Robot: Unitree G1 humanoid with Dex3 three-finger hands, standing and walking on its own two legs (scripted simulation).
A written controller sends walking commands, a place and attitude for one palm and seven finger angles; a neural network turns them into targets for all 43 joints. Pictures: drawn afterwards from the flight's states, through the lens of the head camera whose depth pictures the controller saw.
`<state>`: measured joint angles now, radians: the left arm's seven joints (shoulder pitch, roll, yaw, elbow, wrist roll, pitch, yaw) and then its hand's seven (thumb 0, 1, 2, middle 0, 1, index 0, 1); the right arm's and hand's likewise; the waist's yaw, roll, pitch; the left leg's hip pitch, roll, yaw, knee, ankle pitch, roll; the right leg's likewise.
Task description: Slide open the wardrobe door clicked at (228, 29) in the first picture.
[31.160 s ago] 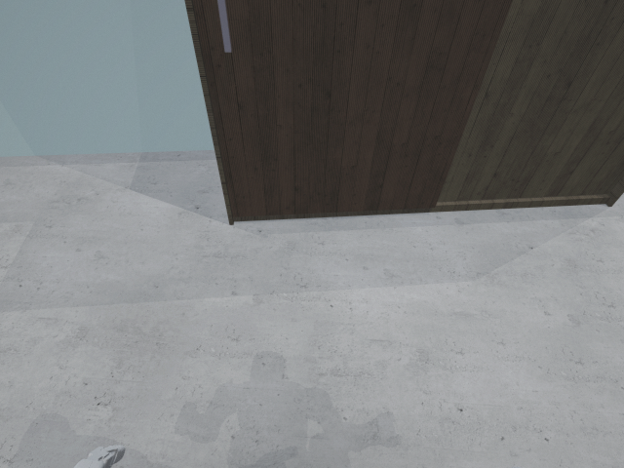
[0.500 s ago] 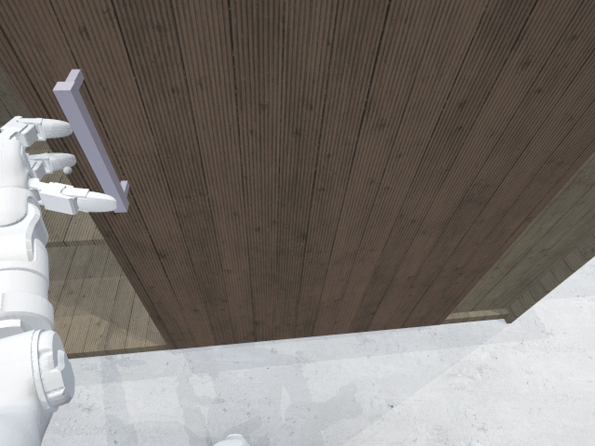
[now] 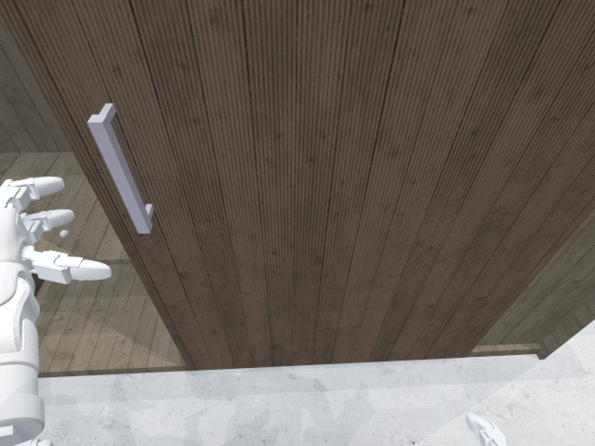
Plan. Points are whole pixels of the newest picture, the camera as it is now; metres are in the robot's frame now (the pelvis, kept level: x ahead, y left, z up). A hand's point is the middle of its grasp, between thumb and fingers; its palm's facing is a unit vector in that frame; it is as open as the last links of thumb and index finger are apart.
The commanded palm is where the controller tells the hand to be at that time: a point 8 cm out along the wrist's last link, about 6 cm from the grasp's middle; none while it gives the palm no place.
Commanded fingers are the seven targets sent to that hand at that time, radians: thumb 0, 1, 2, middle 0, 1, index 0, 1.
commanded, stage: slip the hand off the handle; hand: left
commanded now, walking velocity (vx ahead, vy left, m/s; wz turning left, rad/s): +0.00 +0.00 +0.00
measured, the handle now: (128, 174) +0.46 +0.29 +0.13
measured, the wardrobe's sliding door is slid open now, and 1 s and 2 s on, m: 0.61 0.61 0.61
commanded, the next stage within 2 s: draw the hand back to the body in 0.28 s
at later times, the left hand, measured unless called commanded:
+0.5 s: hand (41, 279) +0.25 +0.30 +0.15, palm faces +0.30 -0.95 -0.04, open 14.7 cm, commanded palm +0.21 +0.34 +0.15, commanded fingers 0.00 -0.55 0.20 -0.25 -1.15 -0.25 -1.15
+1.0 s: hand (10, 318) +0.20 +0.30 +0.16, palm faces +0.34 -0.92 -0.19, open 14.2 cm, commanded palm +0.15 +0.33 +0.17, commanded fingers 0.00 -0.15 0.39 -0.24 -0.92 -0.24 -0.92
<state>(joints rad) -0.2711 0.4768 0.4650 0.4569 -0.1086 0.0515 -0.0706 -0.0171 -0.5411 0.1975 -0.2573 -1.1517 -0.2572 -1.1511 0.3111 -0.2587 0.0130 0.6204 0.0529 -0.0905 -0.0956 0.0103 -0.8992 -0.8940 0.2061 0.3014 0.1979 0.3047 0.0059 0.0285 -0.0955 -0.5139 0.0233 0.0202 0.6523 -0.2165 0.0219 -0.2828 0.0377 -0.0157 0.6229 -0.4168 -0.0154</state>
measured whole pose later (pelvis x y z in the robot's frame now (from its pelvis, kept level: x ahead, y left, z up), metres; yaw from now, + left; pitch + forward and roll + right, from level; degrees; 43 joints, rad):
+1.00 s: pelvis -0.03 +0.01 +0.01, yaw +2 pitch -3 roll -2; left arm 0.15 0.39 0.38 -0.10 -0.23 0.00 -0.13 -0.02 -0.44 0.25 -0.25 -1.09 -0.25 -1.08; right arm 0.20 -0.24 0.07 0.65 0.03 -0.29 -0.13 0.01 -0.90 -0.89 0.21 0.30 0.20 0.30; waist 0.07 0.04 -0.03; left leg -0.37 0.00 0.00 0.55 -0.15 0.03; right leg -0.14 0.02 -0.04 0.53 -0.34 0.00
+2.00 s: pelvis +0.01 -0.01 +0.02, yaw +0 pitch -5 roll +0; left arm 0.49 0.36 0.32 -0.42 -0.09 -0.07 0.08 0.01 0.89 0.89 -0.21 -0.31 -0.21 -0.30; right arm 0.18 -0.22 0.02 0.65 0.00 -0.10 -0.09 0.01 -0.90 -0.89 0.21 0.30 0.20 0.30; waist 0.09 0.05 0.00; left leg -0.17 0.01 0.02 0.39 -0.13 0.00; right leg 0.06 0.03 0.00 0.34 -0.31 -0.03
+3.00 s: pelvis -0.17 +0.10 +0.01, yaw +4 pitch -3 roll -7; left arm 0.35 0.43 0.41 -0.43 -0.04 -0.20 0.14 0.01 0.89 0.90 -0.22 -0.30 -0.21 -0.30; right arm 0.18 -0.20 0.00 0.62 0.00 -0.12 -0.09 0.01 -0.90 -0.89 0.21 0.30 0.20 0.30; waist 0.02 0.05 0.03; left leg -0.44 -0.01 0.03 0.44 -0.04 0.09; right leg -0.32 0.11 0.03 0.89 -0.46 -0.01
